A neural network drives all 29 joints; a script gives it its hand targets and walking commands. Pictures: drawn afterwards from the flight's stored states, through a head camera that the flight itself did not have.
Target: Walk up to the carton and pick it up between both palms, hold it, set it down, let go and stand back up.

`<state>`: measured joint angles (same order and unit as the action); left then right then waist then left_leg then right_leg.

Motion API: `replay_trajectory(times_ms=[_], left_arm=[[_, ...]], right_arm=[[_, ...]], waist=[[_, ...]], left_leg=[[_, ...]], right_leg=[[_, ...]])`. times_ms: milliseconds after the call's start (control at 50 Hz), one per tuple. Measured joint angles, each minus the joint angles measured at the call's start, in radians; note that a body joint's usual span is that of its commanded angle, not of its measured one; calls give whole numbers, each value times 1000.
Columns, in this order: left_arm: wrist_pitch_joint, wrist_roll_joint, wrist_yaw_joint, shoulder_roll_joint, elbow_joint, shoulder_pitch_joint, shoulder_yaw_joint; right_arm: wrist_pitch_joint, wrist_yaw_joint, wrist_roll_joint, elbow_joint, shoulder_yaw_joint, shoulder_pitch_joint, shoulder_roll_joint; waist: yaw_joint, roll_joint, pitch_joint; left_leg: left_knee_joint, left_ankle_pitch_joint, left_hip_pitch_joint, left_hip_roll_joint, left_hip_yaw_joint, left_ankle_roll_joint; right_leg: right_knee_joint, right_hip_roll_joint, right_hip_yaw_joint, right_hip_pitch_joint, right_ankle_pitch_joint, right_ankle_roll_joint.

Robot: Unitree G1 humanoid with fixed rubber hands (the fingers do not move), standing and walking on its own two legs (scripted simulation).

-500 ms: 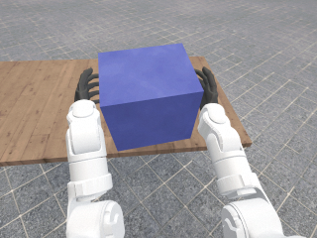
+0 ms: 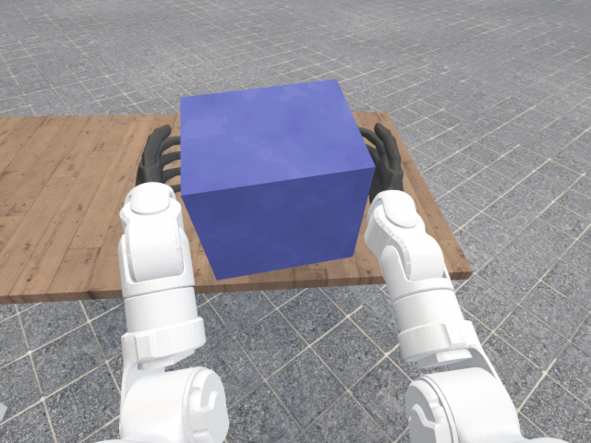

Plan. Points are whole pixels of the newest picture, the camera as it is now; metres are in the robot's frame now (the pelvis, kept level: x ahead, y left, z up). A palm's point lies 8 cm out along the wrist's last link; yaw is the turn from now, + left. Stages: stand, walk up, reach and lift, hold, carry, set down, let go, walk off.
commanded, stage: hold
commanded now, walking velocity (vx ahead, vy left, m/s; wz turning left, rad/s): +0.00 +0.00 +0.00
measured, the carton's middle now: (274, 184) +0.39 +0.02 +0.17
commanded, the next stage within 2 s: none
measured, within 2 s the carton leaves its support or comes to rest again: neither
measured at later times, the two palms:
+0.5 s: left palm (156, 194) +0.35 +0.17 +0.19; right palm (384, 191) +0.35 -0.12 +0.18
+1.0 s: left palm (167, 187) +0.36 +0.15 +0.19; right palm (393, 189) +0.36 -0.13 +0.18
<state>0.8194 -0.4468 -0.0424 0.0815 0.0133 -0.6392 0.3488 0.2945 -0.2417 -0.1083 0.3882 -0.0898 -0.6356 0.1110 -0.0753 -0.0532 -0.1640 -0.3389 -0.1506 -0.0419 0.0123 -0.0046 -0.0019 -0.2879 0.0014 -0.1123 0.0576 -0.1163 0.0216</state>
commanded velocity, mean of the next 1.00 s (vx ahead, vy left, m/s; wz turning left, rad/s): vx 0.00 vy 0.00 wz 0.00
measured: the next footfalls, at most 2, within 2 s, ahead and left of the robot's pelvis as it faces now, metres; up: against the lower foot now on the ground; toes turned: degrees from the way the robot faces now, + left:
none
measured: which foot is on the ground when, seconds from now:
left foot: down 0.00-1.00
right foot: down 0.00-1.00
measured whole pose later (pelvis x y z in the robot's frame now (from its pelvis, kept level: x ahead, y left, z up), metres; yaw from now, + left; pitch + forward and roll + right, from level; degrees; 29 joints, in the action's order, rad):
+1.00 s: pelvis +0.00 +0.00 +0.00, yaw -1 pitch -13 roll +0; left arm 0.82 -0.45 -0.03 0.10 0.02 -0.63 0.35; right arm 0.28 -0.24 -0.11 0.41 -0.08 -0.63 0.09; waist -0.08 -0.05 -0.16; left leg -0.33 -0.15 -0.05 0.02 0.01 0.00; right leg -0.29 0.00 -0.09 0.05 -0.12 0.02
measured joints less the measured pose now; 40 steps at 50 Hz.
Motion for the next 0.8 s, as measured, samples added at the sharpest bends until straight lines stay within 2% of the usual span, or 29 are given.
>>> replay_trajectory(times_ms=[160,300,460,800], left_arm=[[-21,3,5,0,43,-28,9],[-13,10,8,8,-24,28,-5],[11,13,6,14,-80,71,-19],[14,13,11,8,-51,22,-21]], right_arm=[[-25,5,4,33,-8,-19,-11],[-37,-11,-39,-1,58,23,-35],[-26,-19,-57,-42,80,65,-32],[0,-4,-23,-46,24,23,-17]], waist=[[-7,7,-3],[-17,0,-1],[-9,-16,-4],[-4,15,-15]], left_leg=[[10,8,16,-1,9,1],[6,-6,-5,3,8,-3],[-5,-20,-30,7,4,-5],[-2,-3,0,1,15,3]], right_leg=[[-3,1,9,-25,3,0],[4,-3,8,1,-5,-1],[10,-7,5,35,-11,0],[3,-1,14,-3,5,-4]])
